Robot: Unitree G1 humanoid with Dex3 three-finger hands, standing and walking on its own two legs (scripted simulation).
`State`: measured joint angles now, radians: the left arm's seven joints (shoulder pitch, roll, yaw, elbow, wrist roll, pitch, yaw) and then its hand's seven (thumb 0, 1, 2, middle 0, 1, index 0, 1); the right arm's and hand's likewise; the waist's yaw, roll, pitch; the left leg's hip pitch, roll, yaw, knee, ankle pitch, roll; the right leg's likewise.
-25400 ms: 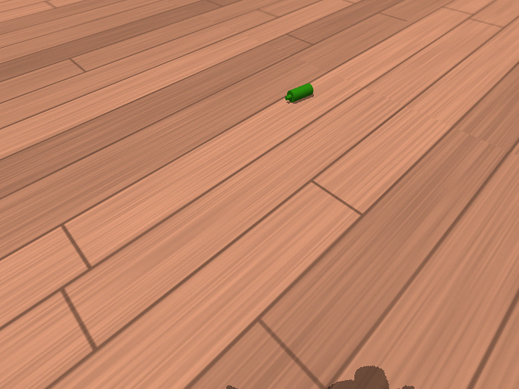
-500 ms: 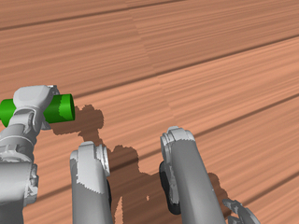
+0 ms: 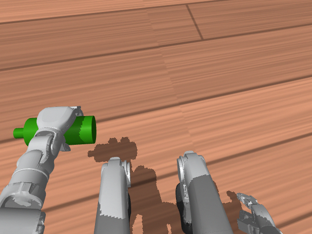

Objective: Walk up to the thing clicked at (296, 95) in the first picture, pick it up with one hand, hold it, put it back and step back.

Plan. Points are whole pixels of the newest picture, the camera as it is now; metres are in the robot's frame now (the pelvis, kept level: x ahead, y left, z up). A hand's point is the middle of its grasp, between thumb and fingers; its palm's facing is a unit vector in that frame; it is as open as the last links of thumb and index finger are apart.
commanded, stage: lift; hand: left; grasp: from above
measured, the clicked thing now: (56, 131) +0.40 +0.29 -0.12
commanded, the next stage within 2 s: hold in 0.98 s
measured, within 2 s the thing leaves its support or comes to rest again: neither
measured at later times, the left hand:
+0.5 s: hand (36, 116) +0.36 +0.23 +0.09, palm faces -0.46 -0.08 -0.89, open 11.0 cm
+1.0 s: hand (20, 82) +0.37 +0.22 +0.18, palm faces -0.46 -0.08 -0.88, open 11.1 cm
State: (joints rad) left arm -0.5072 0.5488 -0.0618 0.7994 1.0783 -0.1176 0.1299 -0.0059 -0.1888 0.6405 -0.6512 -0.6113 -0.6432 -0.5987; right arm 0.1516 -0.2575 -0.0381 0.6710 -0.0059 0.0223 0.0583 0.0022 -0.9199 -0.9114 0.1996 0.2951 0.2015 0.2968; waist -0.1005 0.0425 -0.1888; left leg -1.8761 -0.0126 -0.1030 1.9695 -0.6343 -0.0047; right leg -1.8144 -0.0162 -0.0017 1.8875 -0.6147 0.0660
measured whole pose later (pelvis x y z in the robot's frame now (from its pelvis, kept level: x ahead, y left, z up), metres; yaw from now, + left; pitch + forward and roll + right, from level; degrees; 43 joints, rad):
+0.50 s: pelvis +0.03 -0.01 +0.17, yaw +1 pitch +18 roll -2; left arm -0.31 0.46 -0.14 0.70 1.01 -0.04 0.07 -0.01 -0.17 0.59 -0.69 -0.51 -0.68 -0.51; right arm 0.20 -0.24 -0.03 0.70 0.04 0.01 -0.06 0.00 -0.92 -0.91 0.20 0.30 0.20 0.30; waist -0.07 0.03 -0.15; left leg -1.14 0.03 -0.04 1.34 -0.52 -0.01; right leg -1.12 -0.01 0.02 1.29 -0.49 0.05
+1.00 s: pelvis +0.07 -0.01 +0.26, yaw +1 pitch +10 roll -1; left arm -0.30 0.39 -0.17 0.79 1.01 -0.02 0.11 -0.01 -0.20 0.63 -0.69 -0.52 -0.69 -0.52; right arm 0.25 -0.24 -0.04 0.73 0.04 0.02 -0.04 0.01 -0.91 -0.91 0.20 0.30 0.20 0.30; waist -0.06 0.03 -0.08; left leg -0.66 0.03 -0.01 0.88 -0.39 -0.02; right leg -0.66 -0.02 0.03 0.86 -0.37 0.04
